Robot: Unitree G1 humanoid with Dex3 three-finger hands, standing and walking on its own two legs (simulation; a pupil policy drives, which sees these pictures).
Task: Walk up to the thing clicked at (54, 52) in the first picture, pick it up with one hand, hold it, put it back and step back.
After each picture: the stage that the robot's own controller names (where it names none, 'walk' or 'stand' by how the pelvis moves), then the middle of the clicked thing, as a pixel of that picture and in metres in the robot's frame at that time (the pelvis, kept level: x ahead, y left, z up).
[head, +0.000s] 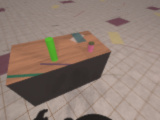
stand; (52, 50) +0.62 +0.38 +0.00
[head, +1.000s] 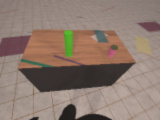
rise first; (68, 45) +0.61 +0.25 +0.02
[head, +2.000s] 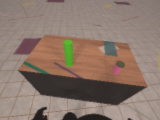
stand; (68, 54) +0.53 +0.21 +0.02
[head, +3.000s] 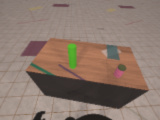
stand; (72, 57) +0.55 +0.18 -0.01
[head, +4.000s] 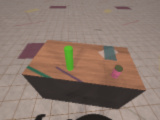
stand; (69, 59) +0.53 +0.20 -0.01
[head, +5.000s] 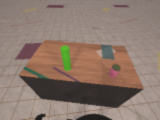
stand; (66, 59) +0.52 +0.23 -0.01
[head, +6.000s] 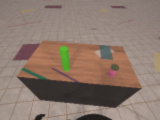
stand; (65, 60) +0.52 +0.23 -0.01
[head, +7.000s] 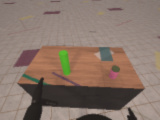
rise first; (65, 63) +0.49 +0.24 -0.01
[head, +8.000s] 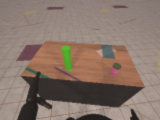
go down; (67, 59) +0.52 +0.24 -0.01
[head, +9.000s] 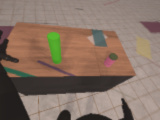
go down; (55, 50) +0.50 +0.23 +0.03
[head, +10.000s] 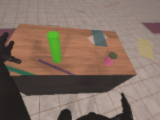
approach; (55, 49) +0.51 +0.23 +0.05
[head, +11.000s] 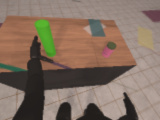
close in; (47, 41) +0.53 +0.25 +0.08
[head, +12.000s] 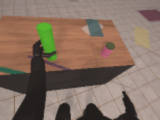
lift; (48, 45) +0.50 +0.22 +0.08
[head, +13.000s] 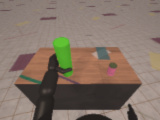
lift; (65, 60) +0.32 +0.15 +0.23
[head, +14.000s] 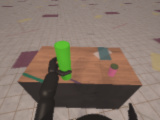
hold; (64, 63) +0.32 +0.16 +0.19
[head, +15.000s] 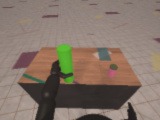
hold; (66, 66) +0.32 +0.15 +0.17
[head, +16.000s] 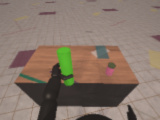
crouch; (66, 68) +0.33 +0.15 +0.14
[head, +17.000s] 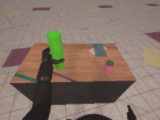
crouch; (57, 53) +0.41 +0.20 +0.19
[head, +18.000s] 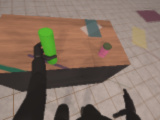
lower; (49, 49) +0.48 +0.21 +0.06
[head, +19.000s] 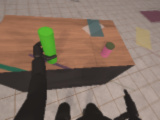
lower; (49, 48) +0.48 +0.21 +0.08
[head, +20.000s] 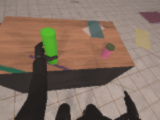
lower; (51, 49) +0.48 +0.21 +0.08
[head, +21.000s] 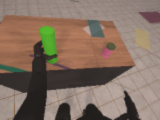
lower; (50, 48) +0.48 +0.21 +0.08
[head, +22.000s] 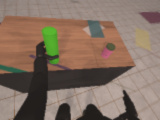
loosen; (52, 48) +0.48 +0.20 +0.08
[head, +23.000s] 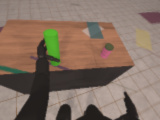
withdraw; (53, 50) +0.48 +0.20 +0.08
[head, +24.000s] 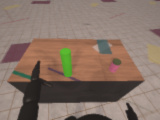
sink last; (66, 64) +0.44 +0.18 +0.04
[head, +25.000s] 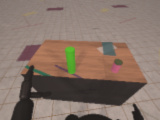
stand; (71, 61) +0.48 +0.19 +0.03
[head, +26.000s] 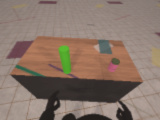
stand; (65, 61) +0.46 +0.20 +0.04
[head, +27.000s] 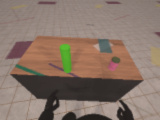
stand; (66, 60) +0.46 +0.20 +0.05
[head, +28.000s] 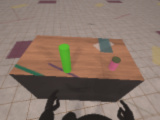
stand; (65, 60) +0.46 +0.20 +0.05
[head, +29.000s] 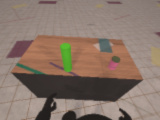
stand; (66, 59) +0.47 +0.19 +0.05
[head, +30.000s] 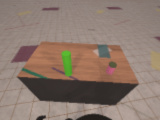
walk; (67, 64) +0.48 +0.20 -0.01
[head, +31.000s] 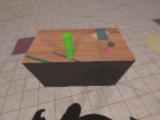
walk; (68, 47) +0.61 +0.23 +0.01
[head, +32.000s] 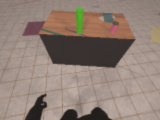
walk; (79, 22) +0.94 +0.16 +0.03
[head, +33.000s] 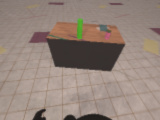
stand; (79, 29) +1.09 +0.19 +0.01
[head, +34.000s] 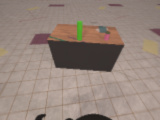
stand; (79, 31) +1.10 +0.18 -0.01
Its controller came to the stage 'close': yes
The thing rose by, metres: 0.21
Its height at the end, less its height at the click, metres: +0.00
